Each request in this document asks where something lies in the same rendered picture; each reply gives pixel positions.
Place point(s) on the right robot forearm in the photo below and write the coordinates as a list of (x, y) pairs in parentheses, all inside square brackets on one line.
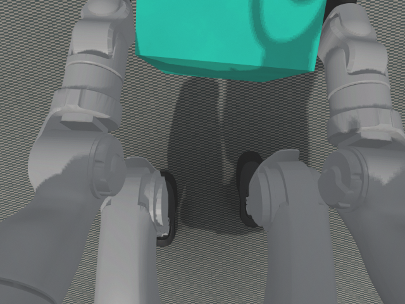
[(358, 87)]

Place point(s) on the left robot forearm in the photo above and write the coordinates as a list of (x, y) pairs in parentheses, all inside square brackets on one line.
[(89, 98)]

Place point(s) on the left robot foot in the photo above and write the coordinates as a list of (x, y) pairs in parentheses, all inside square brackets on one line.
[(166, 240)]

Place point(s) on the robot left thigh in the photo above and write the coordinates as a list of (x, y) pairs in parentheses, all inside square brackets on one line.
[(126, 259)]

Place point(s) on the robot right upper arm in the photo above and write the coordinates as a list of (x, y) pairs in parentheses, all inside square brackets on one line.
[(366, 186)]

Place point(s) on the robot left upper arm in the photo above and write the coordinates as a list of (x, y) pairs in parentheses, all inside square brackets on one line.
[(72, 172)]

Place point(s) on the carton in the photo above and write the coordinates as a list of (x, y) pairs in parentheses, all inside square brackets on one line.
[(251, 40)]

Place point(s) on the robot right hand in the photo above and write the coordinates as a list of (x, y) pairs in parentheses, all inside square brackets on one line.
[(331, 4)]

